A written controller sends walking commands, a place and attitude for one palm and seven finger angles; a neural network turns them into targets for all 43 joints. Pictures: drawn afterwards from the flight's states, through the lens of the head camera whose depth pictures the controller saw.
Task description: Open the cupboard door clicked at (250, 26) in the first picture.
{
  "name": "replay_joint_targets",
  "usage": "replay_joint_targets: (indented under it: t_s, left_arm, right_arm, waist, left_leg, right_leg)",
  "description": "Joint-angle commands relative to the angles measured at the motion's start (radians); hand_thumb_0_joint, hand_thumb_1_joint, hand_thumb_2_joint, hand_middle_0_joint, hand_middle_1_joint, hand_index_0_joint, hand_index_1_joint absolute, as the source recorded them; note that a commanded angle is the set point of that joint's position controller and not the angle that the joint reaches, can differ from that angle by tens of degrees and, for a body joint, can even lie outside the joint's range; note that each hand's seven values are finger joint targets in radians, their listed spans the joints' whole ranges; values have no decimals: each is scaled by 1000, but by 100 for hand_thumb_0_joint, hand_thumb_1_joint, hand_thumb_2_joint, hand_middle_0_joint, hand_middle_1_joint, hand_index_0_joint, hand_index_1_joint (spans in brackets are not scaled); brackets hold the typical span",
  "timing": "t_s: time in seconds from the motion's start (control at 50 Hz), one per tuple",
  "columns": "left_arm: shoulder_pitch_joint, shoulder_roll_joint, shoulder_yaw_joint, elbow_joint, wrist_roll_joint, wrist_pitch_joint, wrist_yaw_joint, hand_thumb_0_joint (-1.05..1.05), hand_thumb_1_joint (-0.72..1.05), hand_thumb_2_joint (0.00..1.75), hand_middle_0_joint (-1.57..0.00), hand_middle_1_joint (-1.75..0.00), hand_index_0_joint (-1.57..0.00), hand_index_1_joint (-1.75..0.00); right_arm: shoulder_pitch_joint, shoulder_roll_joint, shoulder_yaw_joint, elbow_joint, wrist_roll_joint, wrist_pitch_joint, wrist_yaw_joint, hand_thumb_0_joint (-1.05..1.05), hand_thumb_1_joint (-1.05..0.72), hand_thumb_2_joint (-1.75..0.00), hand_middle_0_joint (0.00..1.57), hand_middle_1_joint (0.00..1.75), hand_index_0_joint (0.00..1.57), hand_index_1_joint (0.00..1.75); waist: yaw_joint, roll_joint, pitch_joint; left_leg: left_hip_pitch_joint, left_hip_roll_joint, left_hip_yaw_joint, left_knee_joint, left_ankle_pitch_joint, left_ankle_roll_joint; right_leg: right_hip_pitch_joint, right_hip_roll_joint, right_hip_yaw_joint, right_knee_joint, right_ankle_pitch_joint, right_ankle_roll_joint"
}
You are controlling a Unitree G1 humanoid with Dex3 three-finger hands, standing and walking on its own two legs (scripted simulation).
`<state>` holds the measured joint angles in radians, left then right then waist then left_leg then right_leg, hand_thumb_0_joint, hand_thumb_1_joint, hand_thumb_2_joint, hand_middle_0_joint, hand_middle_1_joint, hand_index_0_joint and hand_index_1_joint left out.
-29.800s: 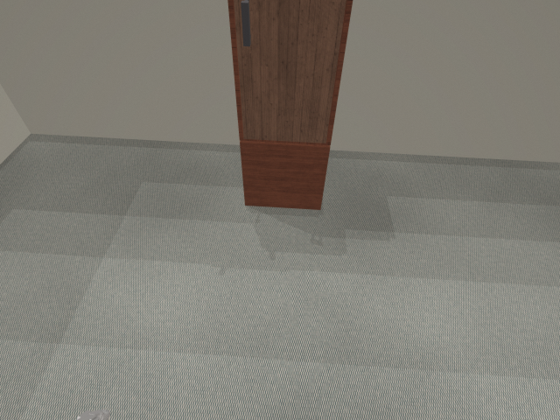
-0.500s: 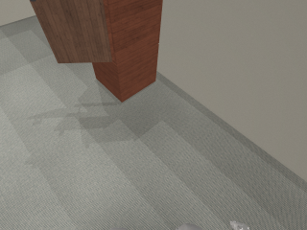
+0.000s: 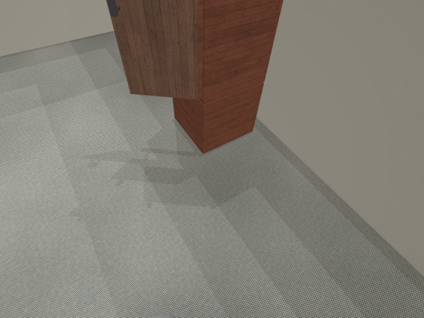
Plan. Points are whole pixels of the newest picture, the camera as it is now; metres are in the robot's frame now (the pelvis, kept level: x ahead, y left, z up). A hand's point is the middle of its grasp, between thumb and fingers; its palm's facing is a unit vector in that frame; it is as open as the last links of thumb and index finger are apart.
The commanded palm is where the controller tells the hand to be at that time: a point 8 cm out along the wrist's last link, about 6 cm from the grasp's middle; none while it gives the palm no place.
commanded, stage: take the last steps up to it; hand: left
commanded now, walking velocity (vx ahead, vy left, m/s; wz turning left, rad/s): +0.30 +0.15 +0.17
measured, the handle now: out of the picture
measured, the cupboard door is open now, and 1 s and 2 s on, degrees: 53 53 53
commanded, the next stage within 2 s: come to a stop and stand still in 1.24 s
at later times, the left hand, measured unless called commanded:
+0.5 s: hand (127, 269) +0.23 +0.22 -0.16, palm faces +0.09 -0.97 -0.23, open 7.4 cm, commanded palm none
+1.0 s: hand (99, 234) +0.31 +0.32 -0.18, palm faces +0.13 -0.97 -0.19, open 7.4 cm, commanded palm none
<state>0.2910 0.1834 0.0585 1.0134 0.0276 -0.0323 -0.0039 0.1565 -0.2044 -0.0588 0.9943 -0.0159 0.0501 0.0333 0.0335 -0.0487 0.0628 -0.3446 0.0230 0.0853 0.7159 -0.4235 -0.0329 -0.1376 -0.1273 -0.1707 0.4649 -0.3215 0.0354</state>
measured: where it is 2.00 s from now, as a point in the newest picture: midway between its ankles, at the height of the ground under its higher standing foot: (189, 245)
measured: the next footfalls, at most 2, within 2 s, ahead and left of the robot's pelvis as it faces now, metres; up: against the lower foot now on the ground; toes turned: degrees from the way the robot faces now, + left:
left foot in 0.06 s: +0.06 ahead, +0.13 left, +0.00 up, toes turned +7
right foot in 0.42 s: +0.23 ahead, -0.08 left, +0.00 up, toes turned -7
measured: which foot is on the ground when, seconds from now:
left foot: up 0.00-0.04, down 0.06-0.42, up 0.44-0.80, down 0.82-1.00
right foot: down 0.00-0.06, up 0.08-0.40, down 0.42-0.82, up 0.84-1.00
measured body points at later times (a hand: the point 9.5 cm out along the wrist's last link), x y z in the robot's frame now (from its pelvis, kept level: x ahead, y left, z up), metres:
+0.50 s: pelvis +0.14 +0.02 -0.02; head +0.16 +0.00 +0.43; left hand +0.23 +0.27 -0.14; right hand +0.10 -0.20 -0.18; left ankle +0.04 +0.13 -0.69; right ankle +0.19 -0.07 -0.74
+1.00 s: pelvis +0.32 +0.13 +0.00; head +0.35 +0.14 +0.44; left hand +0.31 +0.37 -0.16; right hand +0.41 -0.10 -0.15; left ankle +0.33 +0.22 -0.74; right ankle +0.30 +0.01 -0.66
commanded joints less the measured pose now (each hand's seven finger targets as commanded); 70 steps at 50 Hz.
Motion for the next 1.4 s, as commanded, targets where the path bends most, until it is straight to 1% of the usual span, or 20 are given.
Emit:
replay_joint_targets:
  t_s: [0.0,0.04,0.06,0.2,0.36,0.38,0.4,0.42,0.46,0.54,0.74,0.78,0.8,0.82,0.88,1.14,1.16,1.2,1.22,1.38]
  left_arm:
    - [-15,209,56,-37,-7,-4,1,0,90,90,-20,-30,-20,-30]
    - [-116,99,27,-121,-10,5,-11,0,90,90,-20,-30,-20,-30]
    - [-169,97,25,-134,-4,4,-7,0,90,90,-20,-30,-20,-30]
    - [-93,67,12,-53,-5,20,-21,0,90,90,-20,-30,-20,-30]
    - [-27,89,24,-46,0,8,-17,0,90,90,-20,-30,-20,-30]
    - [90,147,39,-18,5,-5,-12,0,90,90,-20,-30,-20,-30]
    - [211,254,64,11,8,-15,-3,0,90,90,-20,-30,-20,-30]
    - [225,279,67,2,-9,-11,8,0,90,90,-20,-30,-20,-30]
    - [73,183,43,-31,-9,-14,21,0,90,90,-20,-30,-20,-30]
    - [15,110,28,-21,-5,-45,16,0,90,90,-20,-30,-20,-30]
    - [42,173,41,48,0,-35,8,0,90,90,-20,-30,-20,-30]
    - [35,138,37,40,0,-25,2,0,90,90,-20,-30,-20,-30]
    - [49,70,27,13,-9,-19,-3,0,90,90,-20,-30,-20,-30]
    - [-27,52,14,-42,-8,-21,-4,0,90,90,-20,-30,-20,-30]
    - [-66,55,17,-24,-5,-15,-8,0,90,90,-20,-30,-20,-30]
    - [-61,46,11,-41,2,8,-14,0,90,90,-20,-30,-20,-30]
    - [12,78,21,-21,3,2,-11,0,90,90,-20,-30,-20,-30]
    - [199,252,55,18,-5,-13,3,0,90,90,-20,-30,-20,-30]
    - [170,222,50,10,-14,-16,16,0,90,90,-20,-30,-20,-30]
    - [-30,103,16,-11,-6,-32,26,0,90,90,-20,-30,-20,-30]
  right_arm:
    - [97,-97,-12,-59,-4,-56,-8,0,-90,-90,20,30,20,30]
    - [332,-261,-52,-12,-21,-59,-37,0,-90,-90,20,30,20,30]
    - [323,-247,-44,-3,-19,-60,-41,0,-90,-90,20,30,20,30]
    - [180,-123,2,-12,-10,-102,-53,0,-90,-90,20,30,20,30]
    - [189,-113,3,44,-9,-90,-42,0,-90,-90,20,30,20,30]
    - [185,-90,5,38,1,-93,-37,0,-90,-90,20,30,20,30]
    - [219,-40,8,17,8,-96,-30,0,-90,-90,20,30,20,30]
    - [187,-84,1,-8,-3,-87,-31,0,-90,-90,20,30,20,30]
    - [76,-70,-9,-14,-8,-74,-25,0,-90,-90,20,30,20,30]
    - [163,0,2,31,-11,-56,-7,0,-90,-90,20,30,20,30]
    - [53,-16,1,-44,-5,-80,17,0,-90,-90,20,30,20,30]
    - [231,-108,-20,5,-12,-92,-2,0,-90,-90,20,30,20,30]
    - [370,-227,-50,35,-29,-100,-21,0,-90,-90,20,30,20,30]
    - [446,-253,-49,46,-25,-91,-42,0,-90,-90,20,30,20,30]
    - [222,-129,-13,-8,-15,-105,-54,0,-90,-90,20,30,20,30]
    - [191,-96,4,54,-15,-105,-47,0,-90,-90,20,30,20,30]
    - [186,-83,9,57,-9,-105,-46,0,-90,-90,20,30,20,30]
    - [207,-46,10,18,2,-103,-34,0,-90,-90,20,30,20,30]
    - [155,-79,4,16,-2,-93,-40,0,-90,-90,20,30,20,30]
    - [175,47,26,58,6,-62,-36,0,-90,-90,20,30,20,30]
  waist:
    - [-76,32,-63]
    - [-174,378,-98]
    - [-165,280,-77]
    - [-31,155,-16]
    - [35,73,13]
    - [86,-36,-34]
    - [118,-302,-97]
    - [107,-264,-93]
    - [46,-129,55]
    - [-26,-94,-32]
    - [-21,-111,2]
    - [-107,92,-70]
    - [-157,369,-137]
    - [-181,349,-137]
    - [-85,209,-61]
    - [10,98,9]
    - [46,50,-14]
    - [90,-279,-102]
    - [87,-181,-74]
    - [-29,-48,-105]
  left_leg:
    - [304,-17,40,-301,115,31]
    - [465,355,-490,-483,33,240]
    - [383,375,-513,-503,-52,280]
    - [229,212,-185,-519,300,222]
    - [44,137,-105,-347,170,166]
    - [-76,56,-39,-147,133,123]
    - [-274,-65,37,164,-74,63]
    - [-314,-23,-56,393,-195,53]
    - [-336,67,-136,495,5,39]
    - [-207,100,-60,309,176,-2]
    - [46,27,57,-175,230,9]
    - [340,44,28,-270,161,34]
    - [480,274,-296,-354,98,121]
    - [481,370,-438,-461,99,204]
    - [261,344,-327,-497,104,218]
    - [123,200,-28,-395,315,159]
    - [57,146,11,-264,310,123]
    - [-251,-34,90,254,-193,30]
    - [-276,19,-44,376,-170,27]
    - [-26,28,8,-10,109,-27]
  right_leg:
    - [-184,-161,85,24,54,-65]
    - [-544,50,-7,556,-307,7]
    - [-581,23,99,686,-298,-25]
    - [-433,-16,101,523,-13,-15]
    - [-4,55,41,103,84,-26]
    - [193,-21,158,6,12,-54]
    - [367,-308,548,-162,-88,-164]
    - [278,-419,731,-290,-221,-238]
    - [-15,-355,616,-331,-314,-211]
    - [-55,-225,221,-301,98,-142]
    - [-78,-195,109,-203,121,-109]
    - [-214,-103,39,83,91,-71]
    - [-406,37,-46,402,-158,-28]
    - [-524,83,40,648,-289,-37]
    - [-563,-27,154,824,-89,-58]
    - [-97,61,39,123,120,-51]
    - [47,52,76,52,140,-68]
    - [316,-346,615,-199,180,-257]
    - [221,-353,648,-235,155,-284]
    - [7,-136,156,-138,723,-192]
